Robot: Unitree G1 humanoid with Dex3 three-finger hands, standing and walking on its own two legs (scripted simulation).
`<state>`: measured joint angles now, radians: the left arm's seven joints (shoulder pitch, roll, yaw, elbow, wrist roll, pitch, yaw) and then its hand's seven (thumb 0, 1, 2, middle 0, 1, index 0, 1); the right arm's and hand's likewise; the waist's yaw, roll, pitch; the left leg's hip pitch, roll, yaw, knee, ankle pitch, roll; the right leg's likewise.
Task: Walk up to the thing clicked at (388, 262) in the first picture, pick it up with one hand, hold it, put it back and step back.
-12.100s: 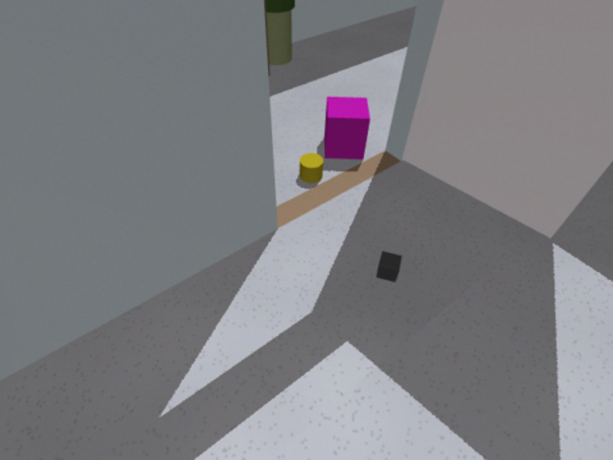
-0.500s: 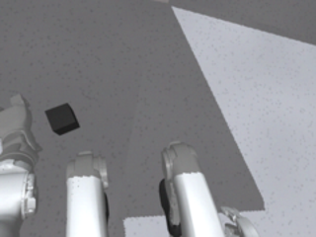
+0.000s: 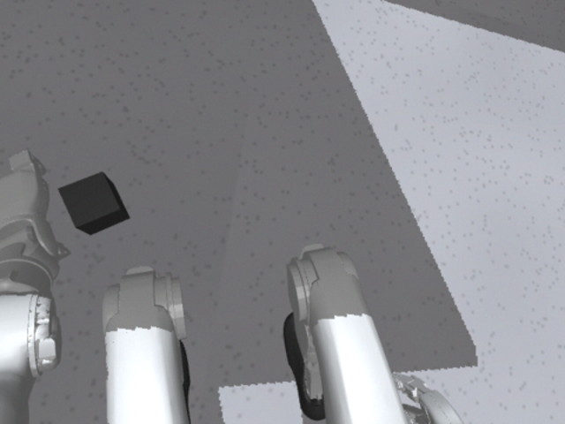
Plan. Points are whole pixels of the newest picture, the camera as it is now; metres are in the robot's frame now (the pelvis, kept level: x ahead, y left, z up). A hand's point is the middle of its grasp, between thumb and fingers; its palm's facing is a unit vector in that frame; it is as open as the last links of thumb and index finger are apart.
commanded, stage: rise first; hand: left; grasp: from above
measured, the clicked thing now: (96, 204) +0.47 +0.26 -0.30
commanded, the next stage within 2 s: approach in 1.82 s
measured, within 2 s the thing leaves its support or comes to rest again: neither
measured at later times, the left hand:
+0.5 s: hand (45, 216) +0.42 +0.30 -0.19, palm faces -0.38 -0.20 -0.90, open 14.0 cm
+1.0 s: hand (42, 208) +0.44 +0.30 -0.19, palm faces -0.38 -0.19 -0.91, open 13.8 cm
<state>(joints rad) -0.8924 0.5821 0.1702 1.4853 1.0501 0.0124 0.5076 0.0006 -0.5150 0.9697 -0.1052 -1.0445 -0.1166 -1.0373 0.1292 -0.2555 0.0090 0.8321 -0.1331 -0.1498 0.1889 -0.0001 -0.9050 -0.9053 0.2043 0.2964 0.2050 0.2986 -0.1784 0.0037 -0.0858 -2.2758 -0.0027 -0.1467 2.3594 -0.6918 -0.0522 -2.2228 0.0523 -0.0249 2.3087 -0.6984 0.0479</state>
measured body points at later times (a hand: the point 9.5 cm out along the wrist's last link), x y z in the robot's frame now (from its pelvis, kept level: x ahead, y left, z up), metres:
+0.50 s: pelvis +0.00 +0.00 -0.01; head +0.23 +0.05 +0.37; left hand +0.44 +0.31 -0.14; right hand +0.06 -0.27 -0.13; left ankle +0.08 +0.14 -0.31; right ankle +0.09 -0.13 -0.31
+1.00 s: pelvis +0.00 +0.00 -0.02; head +0.24 +0.06 +0.36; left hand +0.45 +0.31 -0.14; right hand +0.05 -0.27 -0.13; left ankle +0.08 +0.14 -0.31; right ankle +0.09 -0.13 -0.31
